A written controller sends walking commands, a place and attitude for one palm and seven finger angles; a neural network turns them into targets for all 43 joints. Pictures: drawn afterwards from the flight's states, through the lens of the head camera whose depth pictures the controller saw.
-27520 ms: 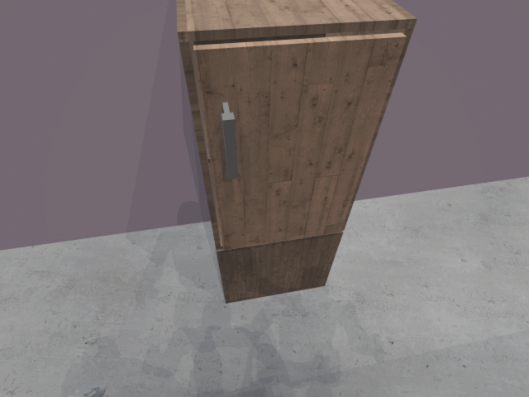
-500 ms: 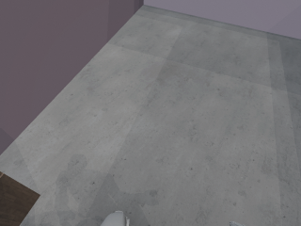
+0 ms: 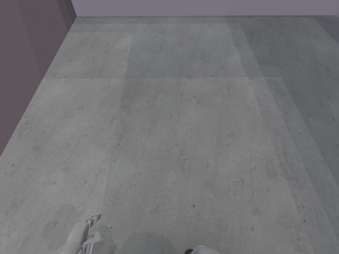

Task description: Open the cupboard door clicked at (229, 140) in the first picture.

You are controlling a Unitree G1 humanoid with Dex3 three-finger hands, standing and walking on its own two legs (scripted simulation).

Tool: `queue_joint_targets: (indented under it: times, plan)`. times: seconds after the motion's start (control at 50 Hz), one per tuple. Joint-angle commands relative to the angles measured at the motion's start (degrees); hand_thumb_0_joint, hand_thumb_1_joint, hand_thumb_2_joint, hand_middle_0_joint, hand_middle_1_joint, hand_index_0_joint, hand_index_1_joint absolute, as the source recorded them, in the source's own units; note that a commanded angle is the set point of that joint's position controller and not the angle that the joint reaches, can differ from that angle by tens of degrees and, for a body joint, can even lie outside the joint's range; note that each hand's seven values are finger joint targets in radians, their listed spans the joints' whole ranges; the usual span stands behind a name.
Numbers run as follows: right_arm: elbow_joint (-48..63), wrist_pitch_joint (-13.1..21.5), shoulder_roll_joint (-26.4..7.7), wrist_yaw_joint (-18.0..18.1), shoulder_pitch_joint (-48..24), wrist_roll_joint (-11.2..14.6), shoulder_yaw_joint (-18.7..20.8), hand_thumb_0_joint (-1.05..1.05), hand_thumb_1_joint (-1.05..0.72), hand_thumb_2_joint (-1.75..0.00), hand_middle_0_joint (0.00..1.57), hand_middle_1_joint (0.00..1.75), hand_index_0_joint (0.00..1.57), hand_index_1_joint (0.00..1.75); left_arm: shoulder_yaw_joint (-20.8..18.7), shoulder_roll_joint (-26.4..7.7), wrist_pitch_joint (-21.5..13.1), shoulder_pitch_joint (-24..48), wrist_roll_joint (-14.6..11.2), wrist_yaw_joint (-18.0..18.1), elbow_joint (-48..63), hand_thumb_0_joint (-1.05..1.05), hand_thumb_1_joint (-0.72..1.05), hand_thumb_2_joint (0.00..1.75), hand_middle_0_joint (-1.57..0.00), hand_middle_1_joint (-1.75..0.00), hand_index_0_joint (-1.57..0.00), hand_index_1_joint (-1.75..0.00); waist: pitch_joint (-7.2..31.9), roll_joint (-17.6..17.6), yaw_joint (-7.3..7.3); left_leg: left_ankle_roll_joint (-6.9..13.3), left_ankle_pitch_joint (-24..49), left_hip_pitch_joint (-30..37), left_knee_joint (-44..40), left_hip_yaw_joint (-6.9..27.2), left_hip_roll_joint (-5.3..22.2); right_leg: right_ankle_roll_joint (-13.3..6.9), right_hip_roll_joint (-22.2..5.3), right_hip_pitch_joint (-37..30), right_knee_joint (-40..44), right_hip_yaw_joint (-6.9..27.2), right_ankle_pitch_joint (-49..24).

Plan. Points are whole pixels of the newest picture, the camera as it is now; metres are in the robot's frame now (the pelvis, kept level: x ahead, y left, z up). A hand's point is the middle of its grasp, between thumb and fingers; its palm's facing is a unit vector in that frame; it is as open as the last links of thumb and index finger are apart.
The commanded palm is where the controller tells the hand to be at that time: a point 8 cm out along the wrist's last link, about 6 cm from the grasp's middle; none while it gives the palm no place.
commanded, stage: walk to a spot facing it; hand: left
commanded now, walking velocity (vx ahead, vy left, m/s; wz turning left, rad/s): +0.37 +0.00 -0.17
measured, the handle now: out of the picture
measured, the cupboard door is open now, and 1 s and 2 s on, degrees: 43 43 43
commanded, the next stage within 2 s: turn to face it in 0.70 s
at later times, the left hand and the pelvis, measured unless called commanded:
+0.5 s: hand (99, 233) +0.21 +0.20 -0.18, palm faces -0.01 -0.99 -0.16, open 7.3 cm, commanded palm none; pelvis +0.23 +0.01 +0.00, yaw -4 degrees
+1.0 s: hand (138, 127) +0.56 +0.10 -0.15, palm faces -0.11 -0.97 -0.20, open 7.3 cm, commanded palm none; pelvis +0.44 -0.06 +0.01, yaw -5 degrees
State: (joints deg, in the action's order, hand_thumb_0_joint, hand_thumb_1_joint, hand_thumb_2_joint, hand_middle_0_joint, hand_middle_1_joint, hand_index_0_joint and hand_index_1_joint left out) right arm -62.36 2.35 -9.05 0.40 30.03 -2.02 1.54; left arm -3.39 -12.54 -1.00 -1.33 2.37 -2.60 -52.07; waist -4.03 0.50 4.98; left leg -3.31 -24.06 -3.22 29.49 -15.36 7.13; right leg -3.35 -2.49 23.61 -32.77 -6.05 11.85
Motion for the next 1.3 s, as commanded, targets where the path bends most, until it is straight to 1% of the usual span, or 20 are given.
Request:
queue_joint_targets:
  times: [0.0, 0.1, 0.28, 0.34, 0.36, 0.4, 0.46, 0.56, 0.72, 0.78, 0.8, 0.82, 0.84, 0.92, 1.0, 1.06, 1.12, 1.16, 1.18, 1.28]
  plan:
    - [7.38, 1.6, -6.71, -0.1, -9.12, 1.58, 1.57, 0.0, -0.9, -0.9, 0.2, 0.3, 0.2, 0.3, -4.17, -15.04, -1.55, -25.83, -1.94, 2.64, -5.12, 0.0, 0.9, 0.9, -0.2, -0.3, -0.2, -0.3, 13.05, 12.1, -13.75, 1.82, -9.48, -39.97, 44.48, 10.86, -1.26, -13.48, -23.33, -40.11, 16.07, 35.09, 0.21]
    - [3.53, -0.66, -2.53, -0.36, -6.58, 0.38, 1.66, 0.0, -0.9, -0.9, 0.2, 0.3, 0.2, 0.3, -1.25, -4.29, -2.79, -11.55, -1.38, 3.05, -2.72, 0.0, 0.9, 0.9, -0.2, -0.3, -0.2, -0.3, 2.08, 5.9, -3.2, 0.28, 5.34, -27.77, 30.57, 12.24, 2.66, -7.87, -12.52, -12.99, 21.32, 12.22, -5.86]
    - [8.6, 0.77, -3.5, -1.94, -20.01, 0.65, 1.97, 0.0, -0.9, -0.9, 0.2, 0.3, 0.2, 0.3, -1.38, -5.76, -4.11, -16.96, -1.3, 2.47, -6.72, 0.0, 0.9, 0.9, -0.2, -0.3, -0.2, -0.3, 1.18, 3.95, -5.22, 1.42, 12.66, -25.65, 7.87, 10.17, -0.96, -7.03, -11.87, -19.91, 19.16, 11.76, -11.03]
    - [7.11, 1.31, -5.99, -1.44, -16.29, 0.41, 2.36, 0.0, -0.9, -0.9, 0.2, 0.3, 0.2, 0.3, -1.27, -6.05, -3.78, -16.61, -1.57, 2.53, -7.46, 0.0, 0.9, 0.9, -0.2, -0.3, -0.2, -0.3, 1.08, 2.77, -1.82, 2.68, 14.47, -12.48, 0.69, 8.13, -3.75, -4.86, -9.93, -15.71, 11.41, 9.46, -16.65]
    - [5.12, 1.59, -8.34, -1.04, -10.16, 0.09, 3.07, 0.0, -0.9, -0.9, 0.2, 0.3, 0.2, 0.3, -1.15, -5.15, -3.6, -16.61, -1.55, 2.44, -7.06, 0.0, 0.9, 0.9, -0.2, -0.3, -0.2, -0.3, 3.88, -1.96, 0.62, 4.37, 13.94, -0.65, -1.67, 10.93, -2.72, -3.02, -6.7, -9.15, 0.36, 7.27, -17.95]
    - [2.56, 1.34, -17.68, 0.19, 4.13, -0.76, 4.84, 0.0, -0.9, -0.9, 0.2, 0.3, 0.2, 0.3, -0.38, -2.14, -3.77, -16.78, -1.92, 1.74, -3.61, 0.0, 0.9, 0.9, -0.2, -0.3, -0.2, -0.3, 12.97, -16.75, 4.35, 16.49, 8.36, 16.34, -12.98, 44.67, 21.14, 1.0, 4.96, 11.39, -34.06, 2.22, 19.81]
    - [5.9, 1.42, -10.49, 0.43, -9.12, 0.14, 3.35, 0.0, -0.9, -0.9, 0.2, 0.3, 0.2, 0.3, -0.71, -2.41, -2.82, -11.9, -0.87, 1.25, -3.75, 0.0, 0.9, 0.9, -0.2, -0.3, -0.2, -0.3, 0.7, -6.82, -1.12, 12.34, -6.91, -4.84, -19.49, 34.41, 17.28, 1.27, -3.46, 16.17, -43.32, 8.22, 8.23]
    - [4.73, 2.77, -8.34, 0.5, -9.99, 0.58, 2.61, 0.0, -0.9, -0.9, 0.2, 0.3, 0.2, 0.3, -0.46, 0.83, -0.63, -15.02, -0.53, 0.37, -4.57, 0.0, 0.9, 0.9, -0.2, -0.3, -0.2, -0.3, 2.54, -6.93, -4.73, 9.87, 10.06, -7.21, -20.81, 15.13, 10.24, 3.31, -4.66, 9.11, -25.98, 4.83, 0.83]
    - [1.91, 1.45, -8.15, 0.12, -5.29, 0.07, 2.51, 0.0, -0.9, -0.9, 0.2, 0.3, 0.2, 0.3, -0.52, 0.8, -0.75, -7.39, -0.61, 0.31, -2.5, 0.0, 0.9, 0.9, -0.2, -0.3, -0.2, -0.3, -2.53, -6.51, -3.54, 9.83, 14.63, -6.38, -17.65, 8.73, 10.57, 2.38, -1.88, 1.39, -5.26, -0.67, -2.3]
    - [1.22, 0.92, -7.98, 0.24, -5.54, 0.47, 2.02, 0.0, -0.9, -0.9, 0.2, 0.3, 0.2, 0.3, -1.12, -1.97, -1.56, -16.54, -0.51, 0.79, -5.37, 0.0, 0.9, 0.9, -0.2, -0.3, -0.2, -0.3, 1.41, -2.31, -8.21, 6.88, 25.22, -8.45, -2.5, 5.06, 6.99, 0.35, 1.22, -14.8, 2.08, -1.95, -2.37]
    - [1.3, 1.14, -5.92, -0.07, -5.58, 1.21, 1.52, 0.0, -0.9, -0.9, 0.2, 0.3, 0.2, 0.3, -2.16, -6.08, -2.64, -25.06, -0.26, 1.52, -8.07, 0.0, 0.9, 0.9, -0.2, -0.3, -0.2, -0.3, 6.96, 5.88, -11.71, 4.6, 21.86, -18.52, 12.51, 2.48, 2.35, -3.02, -7.0, -29.67, 4.51, 9.13, -5.23]
    - [2.83, 1.34, -2.85, -0.14, -4.1, 2.01, 0.97, 0.0, -0.9, -0.9, 0.2, 0.3, 0.2, 0.3, -3.41, -12.29, -2.94, -31.4, -0.84, 2.34, -9.86, 0.0, 0.9, 0.9, -0.2, -0.3, -0.2, -0.3, 12.93, 19.88, -12.34, 2.14, -9.8, -30.21, 31.29, 2.42, -5.63, -10.03, -23.18, -39.71, 12.19, 29.37, -14.05]
    - [3.2, 0.8, -5.02, 0.23, -7.36, 1.96, 1.46, 0.0, -0.9, -0.9, 0.2, 0.3, 0.2, 0.3, -2.99, -12.18, -2.79, -30.06, -1.69, 2.99, -9.47, 0.0, 0.9, 0.9, -0.2, -0.3, -0.2, -0.3, 12.96, 13.49, -12.67, 2.57, -12.58, -31.28, 40.2, 11.1, -3.93, -12.04, -24.78, -34.59, 15.31, 30.12, -14.6]
    - [1.01, -1.03, -1.09, 0.39, -7.89, 1.38, 0.82, 0.0, -0.9, -0.9, 0.2, 0.3, 0.2, 0.3, 0.08, -2.82, -2.95, -15.01, -1.36, 3.97, -5.9, 0.0, 0.9, 0.9, -0.2, -0.3, -0.2, -0.3, 4.97, 7.76, -4.82, 1.53, 0.47, -26.27, 34.65, 14.88, 0.72, -5.89, -18.51, -15.28, 16.37, 6.95, -26.76]
    - [1.24, -2.5, 0.8, -0.43, -6.96, 1.19, 0.51, 0.0, -0.9, -0.9, 0.2, 0.3, 0.2, 0.3, -0.66, -3.23, -2.42, -11.57, -1.21, 3.99, -4.45, 0.0, 0.9, 0.9, -0.2, -0.3, -0.2, -0.3, 4.38, 5.71, -3.11, 0.57, 4.11, -21.88, 21.67, 10.02, -0.88, -4.43, -16.64, -12.66, 14.83, -1.44, -25.79]
    - [4.06, -2.54, -0.11, -1.04, -11.14, 1.1, 0.77, 0.0, -0.9, -0.9, 0.2, 0.3, 0.2, 0.3, -1.2, -5.0, -1.56, -11.64, -1.1, 4.1, -4.22, 0.0, 0.9, 0.9, -0.2, -0.3, -0.2, -0.3, 3.9, 6.17, -4.2, 0.83, 6.5, -20.65, 12.3, 8.42, -1.84, -3.04, -16.98, -14.63, 10.44, -2.9, -23.59]
    - [4.91, -2.48, -5.11, -1.29, -8.5, 0.56, 1.79, 0.0, -0.9, -0.9, 0.2, 0.3, 0.2, 0.3, -1.7, -6.05, -0.38, -11.17, -1.67, 4.01, -2.6, 0.0, 0.9, 0.9, -0.2, -0.3, -0.2, -0.3, 6.91, 0.77, -2.09, 2.17, 20.94, -8.89, 1.73, 8.99, -2.83, 1.27, -14.82, -10.93, -1.4, -6.08, -14.31]
    - [6.28, -2.42, -15.02, -0.29, -4.66, -0.1, 4.11, 0.0, -0.9, -0.9, 0.2, 0.3, 0.2, 0.3, -0.72, -2.42, 0.87, -10.08, -2.26, 3.9, 1.23, 0.0, 0.9, 0.9, -0.2, -0.3, -0.2, -0.3, 8.76, -20.52, 0.43, 15.5, 42.25, -3.08, -8.3, 40.05, 17.55, 7.25, -2.39, 5.04, -25.93, -4.11, 29.61]
    - [6.64, -2.61, -16.09, 0.41, -4.86, -0.05, 4.39, 0.0, -0.9, -0.9, 0.2, 0.3, 0.2, 0.3, -0.84, -3.49, 1.35, -6.31, -1.53, 3.89, 3.37, 0.0, 0.9, 0.9, -0.2, -0.3, -0.2, -0.3, 8.22, -11.93, 0.88, 17.72, 30.94, -6.46, -10.62, 43.26, 18.57, 6.73, -1.67, 6.99, -33.2, 2.54, 27.8]
    - [10.87, -1.74, -13.22, 1.0, -15.53, 0.32, 3.72, 0.0, -0.9, -0.9, 0.2, 0.3, 0.2, 0.3, -1.45, -2.93, 1.7, -7.8, -1.39, 3.16, 2.0, 0.0, 0.9, 0.9, -0.2, -0.3, -0.2, -0.3, 9.41, -8.35, -3.8, 12.18, 27.64, -8.69, -9.42, 29.69, 8.51, 7.57, -2.33, 7.71, -31.61, 6.46, 13.29]
